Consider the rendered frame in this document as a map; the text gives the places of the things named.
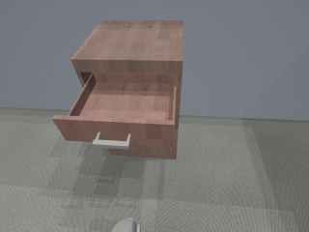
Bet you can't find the robot left thigh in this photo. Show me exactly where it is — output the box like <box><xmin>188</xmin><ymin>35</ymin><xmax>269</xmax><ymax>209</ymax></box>
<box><xmin>110</xmin><ymin>218</ymin><xmax>141</xmax><ymax>232</ymax></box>

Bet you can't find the drawer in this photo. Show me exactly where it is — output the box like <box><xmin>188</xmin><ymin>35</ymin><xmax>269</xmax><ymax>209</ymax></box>
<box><xmin>52</xmin><ymin>72</ymin><xmax>177</xmax><ymax>148</ymax></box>

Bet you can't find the handle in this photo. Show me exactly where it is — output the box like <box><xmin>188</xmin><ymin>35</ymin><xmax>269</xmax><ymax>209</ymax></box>
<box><xmin>92</xmin><ymin>131</ymin><xmax>131</xmax><ymax>150</ymax></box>

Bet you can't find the cabinet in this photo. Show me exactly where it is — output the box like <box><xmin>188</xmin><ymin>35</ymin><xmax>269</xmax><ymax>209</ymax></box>
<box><xmin>71</xmin><ymin>20</ymin><xmax>183</xmax><ymax>160</ymax></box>

